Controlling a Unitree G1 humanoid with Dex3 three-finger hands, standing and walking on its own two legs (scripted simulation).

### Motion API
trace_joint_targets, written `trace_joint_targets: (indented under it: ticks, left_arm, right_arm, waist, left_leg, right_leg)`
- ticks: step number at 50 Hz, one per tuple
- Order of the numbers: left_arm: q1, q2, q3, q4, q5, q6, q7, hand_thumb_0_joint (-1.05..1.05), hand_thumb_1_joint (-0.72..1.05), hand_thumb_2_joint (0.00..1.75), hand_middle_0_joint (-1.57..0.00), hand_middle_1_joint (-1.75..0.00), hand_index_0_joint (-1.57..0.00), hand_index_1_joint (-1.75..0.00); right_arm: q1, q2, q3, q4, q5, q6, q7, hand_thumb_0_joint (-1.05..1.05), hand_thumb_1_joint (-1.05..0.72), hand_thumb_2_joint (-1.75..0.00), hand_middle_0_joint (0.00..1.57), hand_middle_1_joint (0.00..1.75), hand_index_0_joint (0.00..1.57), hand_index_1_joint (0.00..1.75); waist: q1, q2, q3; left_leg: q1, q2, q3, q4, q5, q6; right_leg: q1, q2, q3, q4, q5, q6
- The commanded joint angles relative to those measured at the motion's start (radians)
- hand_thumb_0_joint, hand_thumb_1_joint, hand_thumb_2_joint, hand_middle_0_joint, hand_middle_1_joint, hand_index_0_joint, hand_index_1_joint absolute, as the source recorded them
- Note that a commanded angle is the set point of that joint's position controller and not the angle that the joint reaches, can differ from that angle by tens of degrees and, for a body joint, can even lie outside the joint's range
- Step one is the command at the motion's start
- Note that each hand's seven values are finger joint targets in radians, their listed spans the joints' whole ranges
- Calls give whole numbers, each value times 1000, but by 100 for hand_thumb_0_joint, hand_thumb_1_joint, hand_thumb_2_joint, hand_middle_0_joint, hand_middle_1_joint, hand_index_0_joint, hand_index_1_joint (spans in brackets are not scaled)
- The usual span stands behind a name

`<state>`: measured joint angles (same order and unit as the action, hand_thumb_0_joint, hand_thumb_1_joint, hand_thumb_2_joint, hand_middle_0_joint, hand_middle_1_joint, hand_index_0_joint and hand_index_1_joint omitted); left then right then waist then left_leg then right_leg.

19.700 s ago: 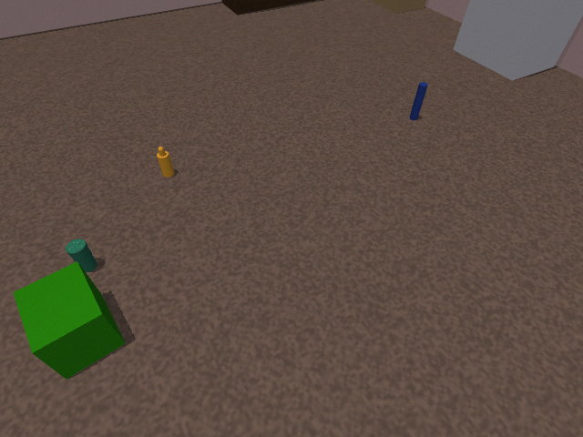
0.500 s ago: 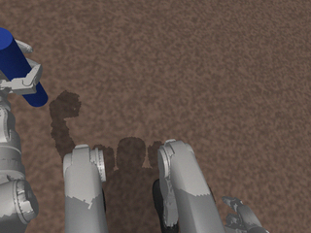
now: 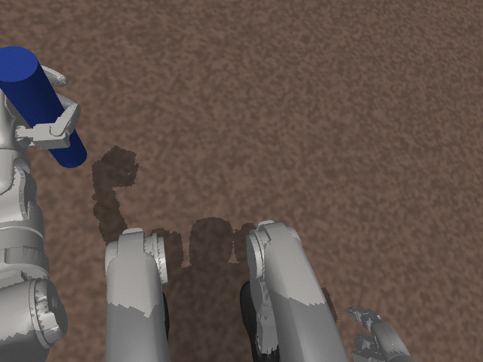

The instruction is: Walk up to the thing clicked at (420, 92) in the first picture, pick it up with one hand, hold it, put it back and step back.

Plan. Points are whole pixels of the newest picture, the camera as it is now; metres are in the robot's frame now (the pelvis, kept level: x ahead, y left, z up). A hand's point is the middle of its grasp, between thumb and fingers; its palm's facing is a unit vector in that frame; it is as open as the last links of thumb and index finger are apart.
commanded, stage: lift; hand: left
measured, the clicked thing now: (49, 120) +0.48 +0.27 -0.03
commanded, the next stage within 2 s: hold in 1.86 s
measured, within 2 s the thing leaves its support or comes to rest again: neither
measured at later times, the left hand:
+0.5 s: hand (2, 94) +0.43 +0.25 +0.11, palm faces +0.13 -0.99 -0.04, open 6.8 cm
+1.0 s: hand out of the picture +0.38 +0.25 +0.27, palm faces +0.17 -0.98 -0.04, open 6.8 cm
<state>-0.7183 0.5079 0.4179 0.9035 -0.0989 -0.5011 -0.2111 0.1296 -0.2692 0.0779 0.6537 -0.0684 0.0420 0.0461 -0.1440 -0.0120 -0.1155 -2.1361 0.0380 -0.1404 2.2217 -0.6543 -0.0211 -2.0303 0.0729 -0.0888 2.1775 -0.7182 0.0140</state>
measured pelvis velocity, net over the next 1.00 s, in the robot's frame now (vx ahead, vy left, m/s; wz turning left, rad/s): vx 0.04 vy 0.01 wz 0.11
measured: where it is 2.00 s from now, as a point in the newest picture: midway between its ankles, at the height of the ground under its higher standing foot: (210, 346)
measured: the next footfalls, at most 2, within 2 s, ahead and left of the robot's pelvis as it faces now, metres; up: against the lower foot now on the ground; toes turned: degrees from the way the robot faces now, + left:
none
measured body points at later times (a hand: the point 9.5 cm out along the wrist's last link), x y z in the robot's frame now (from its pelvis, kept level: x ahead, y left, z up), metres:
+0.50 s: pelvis +0.01 +0.00 +0.09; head +0.18 +0.05 +0.50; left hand +0.42 +0.30 +0.11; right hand +0.16 -0.25 -0.03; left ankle +0.09 +0.13 -0.35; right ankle +0.09 -0.12 -0.35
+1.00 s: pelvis +0.04 +0.01 +0.23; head +0.14 +0.05 +0.67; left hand +0.37 +0.30 +0.27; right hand +0.22 -0.22 +0.14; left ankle +0.09 +0.13 -0.35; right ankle +0.09 -0.12 -0.35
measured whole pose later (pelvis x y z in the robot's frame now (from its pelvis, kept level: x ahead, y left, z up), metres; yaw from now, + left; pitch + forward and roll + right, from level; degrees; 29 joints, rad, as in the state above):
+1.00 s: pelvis +0.04 +0.01 +0.23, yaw +6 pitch +21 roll -5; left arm -0.21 0.30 0.19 0.36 -0.19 -0.26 -0.11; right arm 0.18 -0.24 0.01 0.61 0.05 -0.05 -0.04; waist -0.05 0.02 -0.17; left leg -1.26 0.03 -0.07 1.44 -0.55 0.00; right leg -1.16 0.03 -0.04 1.39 -0.60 0.01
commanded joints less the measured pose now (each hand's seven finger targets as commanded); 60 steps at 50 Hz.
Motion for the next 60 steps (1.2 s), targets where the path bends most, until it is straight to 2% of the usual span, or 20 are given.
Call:
trace_joint_targets:
  ticks: [1,7,12,13,20,21,23,25,26,31,33,35,38,43,48,49,50,51,54,60]
  left_arm:
    - [-348,261,55,-301,-46,-73,-24,0,47,124,-132,-143,-135,-140]
    - [-295,219,41,-351,-55,-35,-23,0,45,123,-131,-141,-134,-139]
    - [-261,158,-9,-431,-78,-1,-27,0,45,122,-131,-141,-134,-138]
    - [-251,171,5,-455,-81,5,-22,0,44,122,-130,-140,-134,-138]
    - [-144,115,-34,-595,-93,62,2,0,44,121,-128,-139,-132,-136]
    - [-118,129,-12,-605,-97,72,11,0,43,120,-128,-138,-132,-136]
    - [-94,98,-39,-649,-101,84,23,0,42,119,-126,-136,-129,-134]
    - [-17,100,-20,-674,-104,101,39,0,46,119,-127,-137,-130,-134]
    - [-17,62,-65,-706,-104,106,41,0,46,120,-126,-136,-129,-134]
    - [85,47,-69,-790,-110,136,71,0,43,118,-126,-135,-128,-133]
    - [107,13,-102,-824,-108,146,83,0,40,119,-126,-136,-129,-134]
    - [170,21,-94,-824,-104,157,96,0,43,119,-127,-136,-130,-134]
    - [212,-30,-138,-820,-111,168,99,0,43,121,-128,-137,-131,-135]
    - [212,-36,-142,-808,-103,161,107,0,39,121,-131,-140,-133,-138]
    - [242,-65,-173,-786,-109,155,88,0,36,121,-134,-142,-136,-140]
    - [210,-86,-205,-817,-113,149,82,0,36,120,-134,-141,-136,-139]
    - [240,-58,-161,-783,-114,149,85,0,36,120,-134,-141,-137,-140]
    - [267,-85,-193,-779,-109,145,78,0,36,120,-133,-141,-136,-139]
    - [285,-75,-186,-799,-108,141,82,0,36,120,-133,-140,-135,-138]
    - [255,-93,-189,-802,-107,123,98,0,40,120,-133,-140,-135,-138]
  right_arm:
    - [146,-212,-81,-57,11,-14,-19,0,-91,-90,20,30,20,30]
    - [138,-202,-106,-71,32,-20,-27,0,-91,-90,20,30,20,30]
    - [133,-190,-118,-85,52,-35,-40,0,-90,-90,20,30,20,30]
    - [127,-190,-119,-86,57,-38,-43,0,-90,-90,20,30,20,30]
    - [115,-168,-128,-103,75,-50,-59,0,-90,-89,20,30,20,30]
    - [115,-166,-128,-107,78,-51,-61,0,-90,-89,20,30,20,30]
    - [107,-159,-129,-114,86,-55,-66,0,-89,-89,20,30,20,30]
    - [104,-157,-133,-125,93,-57,-73,0,-90,-89,20,30,20,30]
    - [96,-153,-133,-128,94,-60,-74,0,-89,-89,20,30,20,30]
    - [85,-143,-136,-135,105,-75,-83,0,-89,-89,20,30,20,30]
    - [84,-138,-140,-143,107,-80,-87,0,-90,-89,20,30,20,30]
    - [79,-135,-138,-147,112,-86,-92,0,-90,-89,20,30,20,30]
    - [79,-126,-135,-143,115,-99,-98,0,-89,-89,20,30,20,30]
    - [83,-120,-132,-137,115,-117,-99,0,-90,-89,20,30,20,30]
    - [86,-123,-133,-139,115,-131,-96,0,-90,-89,20,30,20,30]
    - [83,-119,-129,-144,116,-135,-93,0,-90,-89,20,30,20,30]
    - [92,-124,-131,-141,117,-137,-94,0,-91,-90,20,30,20,30]
    - [88,-123,-132,-143,114,-139,-91,0,-91,-89,20,30,20,30]
    - [101,-112,-127,-150,112,-139,-92,0,-91,-90,20,30,20,30]
    - [94,-110,-126,-142,103,-146,-91,0,-91,-89,20,30,20,30]
  waist:
    - [31,253,-749]
    - [47,251,-711]
    - [37,213,-700]
    - [50,207,-687]
    - [69,204,-703]
    - [78,187,-702]
    - [78,182,-676]
    - [93,160,-690]
    - [84,167,-670]
    - [96,165,-641]
    - [80,153,-624]
    - [93,143,-601]
    - [76,122,-540]
    - [80,138,-468]
    - [84,133,-426]
    - [78,131,-413]
    - [90,120,-414]
    - [90,136,-415]
    - [99,112,-428]
    - [98,124,-354]
  left_leg:
    - [574,-7,66,-277,187,51]
    - [626,-5,60,-357,99,46]
    - [647,-9,61,-412,72,50]
    - [660,-7,55,-431,60,49]
    - [784,-3,60,-516,124,52]
    - [787,-5,63,-528,130,54]
    - [818,-4,54,-575,98,51]
    - [857,-6,57,-605,135,53]
    - [880,-4,53,-629,121,50]
    - [1000,-4,52,-716,184,49]
    - [1031,-6,54,-757,169,49]
    - [1073,-7,53,-804,176,47]
    - [1113,-12,61,-847,224,47]
    - [1207,-13,47,-948,204,37]
    - [1289,-15,52,-1033,228,32]
    - [1297,-19,56,-1048,218,32]
    - [1318,-14,49,-1058,248,31]
    - [1351,-12,47,-1074,274,27]
    - [1385,-20,72,-1094,338,32]
    - [1441,-16,60,-1184,281,25]
  right_leg:
    - [352,3,-19,-278,250,-55]
    - [319,-1,-9,-337,163,-63]
    - [375,-6,5,-411,149,-59]
    - [375,-8,5,-417,140,-60]
    - [482,-13,24,-522,192,-56]
    - [521,-15,29,-543,198,-53]
    - [536,-17,29,-574,174,-54]
    - [601,-18,35,-612,204,-50]
    - [605,-19,37,-627,198,-52]
    - [705,-22,43,-716,254,-45]
    - [742,-24,48,-767,247,-42]
    - [790,-26,51,-805,257,-42]
    - [854,-27,52,-860,305,-38]
    - [907,-35,47,-929,292,-40]
    - [993,-38,44,-1007,316,-42]
    - [1012,-40,46,-1025,312,-41]
    - [1027,-41,43,-1027,335,-41]
    - [1026,-40,38,-1028,354,-42]
    - [1127,-41,45,-1083,413,-40]
    - [1141,-39,38,-1136,364,-39]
